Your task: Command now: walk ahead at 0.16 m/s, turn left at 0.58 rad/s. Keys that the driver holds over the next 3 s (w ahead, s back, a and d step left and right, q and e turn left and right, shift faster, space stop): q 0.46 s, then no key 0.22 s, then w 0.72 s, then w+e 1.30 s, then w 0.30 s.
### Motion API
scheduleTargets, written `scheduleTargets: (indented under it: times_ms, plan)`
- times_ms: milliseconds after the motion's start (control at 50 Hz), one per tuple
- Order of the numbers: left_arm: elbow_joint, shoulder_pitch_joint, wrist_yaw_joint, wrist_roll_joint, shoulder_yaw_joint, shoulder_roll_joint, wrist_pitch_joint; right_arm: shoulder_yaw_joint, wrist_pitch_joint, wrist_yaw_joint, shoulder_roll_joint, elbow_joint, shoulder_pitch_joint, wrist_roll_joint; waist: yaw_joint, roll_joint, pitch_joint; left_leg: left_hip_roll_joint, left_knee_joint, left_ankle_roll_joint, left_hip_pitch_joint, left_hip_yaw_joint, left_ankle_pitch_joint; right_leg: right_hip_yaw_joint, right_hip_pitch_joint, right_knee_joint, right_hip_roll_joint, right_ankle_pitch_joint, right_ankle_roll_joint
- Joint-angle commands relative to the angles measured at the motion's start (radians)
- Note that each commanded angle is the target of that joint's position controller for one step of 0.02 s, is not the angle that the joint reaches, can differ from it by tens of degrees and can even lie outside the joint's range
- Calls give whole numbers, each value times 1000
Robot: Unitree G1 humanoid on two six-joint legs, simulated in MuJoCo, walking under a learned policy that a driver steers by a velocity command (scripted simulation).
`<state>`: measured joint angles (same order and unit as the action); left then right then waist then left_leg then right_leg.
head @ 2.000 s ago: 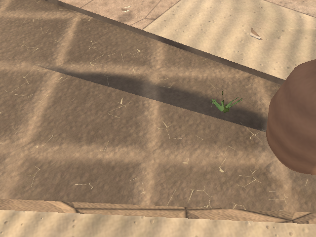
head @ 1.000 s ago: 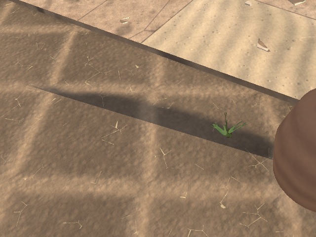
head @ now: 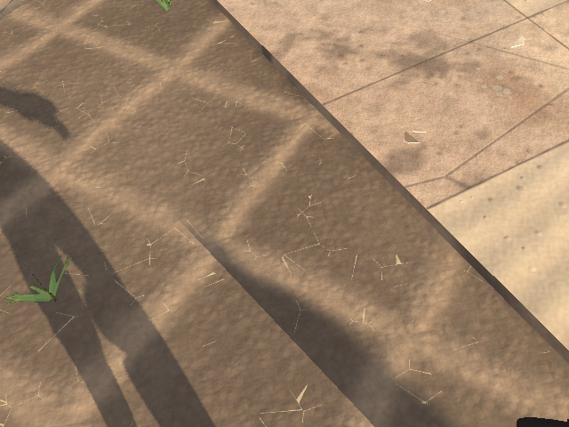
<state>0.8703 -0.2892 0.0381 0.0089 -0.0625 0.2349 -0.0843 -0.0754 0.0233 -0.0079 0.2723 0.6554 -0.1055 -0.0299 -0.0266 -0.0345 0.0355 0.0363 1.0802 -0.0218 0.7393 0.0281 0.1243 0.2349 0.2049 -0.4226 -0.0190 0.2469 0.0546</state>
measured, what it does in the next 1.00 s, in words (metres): walks ahead, turning left: left foot, then right foot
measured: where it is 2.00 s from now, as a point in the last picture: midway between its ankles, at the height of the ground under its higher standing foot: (244, 340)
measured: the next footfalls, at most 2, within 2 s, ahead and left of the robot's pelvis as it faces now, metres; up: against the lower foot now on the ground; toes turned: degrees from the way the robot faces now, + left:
left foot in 0.22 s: +0.22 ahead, +0.11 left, +0.00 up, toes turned +9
right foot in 0.66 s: +0.23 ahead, -0.12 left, +0.00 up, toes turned +21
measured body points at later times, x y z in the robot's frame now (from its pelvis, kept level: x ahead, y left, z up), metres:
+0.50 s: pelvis +0.13 +0.01 -0.01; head +0.17 +0.05 +0.44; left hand +0.25 +0.31 -0.10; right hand +0.36 -0.22 -0.08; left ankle +0.18 +0.11 -0.74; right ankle +0.20 -0.15 -0.68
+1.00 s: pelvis +0.19 +0.01 +0.00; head +0.20 +0.01 +0.45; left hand +0.13 +0.28 -0.12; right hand +0.46 -0.15 -0.08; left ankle +0.15 +0.13 -0.73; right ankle +0.19 -0.13 -0.74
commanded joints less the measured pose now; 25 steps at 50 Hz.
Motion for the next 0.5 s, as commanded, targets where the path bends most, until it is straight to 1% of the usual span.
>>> scheduleTargets:
  times_ms: [20,40,60,80,100,120,140,160,180,200,220,240,260,280,300,320,340,360,380,400,420,460,480,500]
  plan:
    - [-119,120,25,-14,-45,180,-3,14,-6,22,-23,-48,-33,6,27,123,-88,6,-269,28,-130,-54,-72,-70,-89,129,-207,-682,108]
    - [-125,112,28,-22,-49,192,7,13,-9,33,-12,-62,2,8,12,120,-99,12,-312,26,-128,-56,-82,-76,-133,119,-235,-669,116]
    - [-134,110,30,-33,-52,198,16,7,-16,42,5,-74,30,17,1,123,-105,12,-341,21,-134,-63,-84,-73,-162,99,-247,-637,114]
    - [-142,110,29,-36,-55,204,24,1,-23,51,21,-89,51,16,-4,130,-100,15,-362,14,-140,-67,-69,-72,-177,85,-259,-606,113]
    - [-147,110,28,-34,-57,209,32,-3,-26,58,34,-101,72,15,-7,135,-94,13,-380,3,-145,-77,-42,-69,-188,71,-267,-586,110]
    - [-152,113,25,-36,-59,210,37,-11,-29,65,50,-107,79,13,-9,140,-91,5,-393,-10,-161,-88,-3,-69,-194,42,-270,-608,103]
    - [-158,118,22,-37,-61,218,41,-20,-29,70,65,-110,70,14,0,140,-93,-11,-413,-25,-185,-106,40,-65,-204,1,-271,-664,97]
    - [-164,119,20,-44,-64,222,47,-27,-26,72,75,-111,47,16,10,142,-95,-28,-442,-39,-210,-126,75,-60,-219,-54,-278,-738,92]
    - [-168,124,20,-51,-64,221,52,-37,-21,71,89,-100,-6,15,41,132,-112,-57,-518,-63,-285,-143,54,-40,-217,-148,-259,-791,74]
    - [-161,101,15,-54,-58,203,53,-57,-12,62,125,-72,-103,16,85,89,-152,-100,-633,-99,-431,-149,-62,-12,-181,-308,-205,-768,39]
    - [-178,57,10,-26,-51,183,45,-89,-7,40,227,-85,-168,21,107,-40,-214,38,-622,-172,-666,66,-499,-11,39,-557,-141,-428,-30]
    - [-238,15,2,12,-20,108,31,-99,-3,31,326,-116,-128,50,20,-277,-309,323,-609,-443,-937,550,-750,-69,459,-941,67,458,-104]
    - [-224,75,-24,-3,-28,173,17,-67,5,34,223,-134,-157,46,90,-116,-457,342,-674,-447,-934,617,-609,-320,470,-1030,43,439,-91]
    - [-239,134,-35,-19,-29,183,17,-52,12,36,188,-142,-98,32,83,-68,-373,309,-678,-392,-865,495,-522,-336,507,-1023,13,357,-84]
    - [-234,155,-29,-3,-26,169,22,-43,10,34,154,-141,-61,12,57,28,-294,249,-685,-322,-767,407,-404,-330,513,-943,-18,288,-83]
    - [-238,174,-13,9,-28,167,29,-38,5,28,137,-145,-25,-2,38,43,-228,208,-703,-279,-667,364,-341,-321,495,-861,-32,250,-90]
    - [-241,165,-7,7,-32,167,40,-35,2,24,137,-149,0,5,5,19,-199,173,-722,-262,-564,327,-330,-312,427,-809,-34,226,-90]
    - [-243,154,-4,6,-31,160,48,-38,0,22,146,-154,14,18,-10,-7,-191,147,-729,-257,-508,310,-358,-293,387,-777,-15,205,-93]
    - [-240,137,-1,3,-27,144,51,-44,0,18,159,-155,14,28,-17,-28,-198,130,-724,-255,-492,292,-398,-281,370,-725,-3,195,-98]
    - [-233,126,4,4,-23,129,55,-47,1,13,163,-154,5,31,-15,-43,-206,121,-718,-255,-485,283,-422,-276,362,-676,7,182,-106]
    - [-230,126,8,2,-20,118,59,-50,-1,7,167,-151,-7,31,-10,-54,-215,112,-715,-251,-481,283,-403,-279,351,-619,15,170,-113]
    - [-232,142,9,1,-15,102,66,-56,-11,-3,176,-152,-17,24,2,-74,-231,97,-717,-231,-467,296,-265,-284,318,-533,27,128,-116]
    - [-228,145,8,3,-11,93,70,-53,-19,-9,168,-148,-23,26,10,-88,-237,93,-719,-224,-466,296,-189,-281,307,-502,30,111,-117]
    - [-228,146,5,0,-11,94,73,-50,-24,-11,163,-151,-22,28,16,-106,-237,96,-721,-217,-457,304,-126,-279,288,-472,29,102,-115]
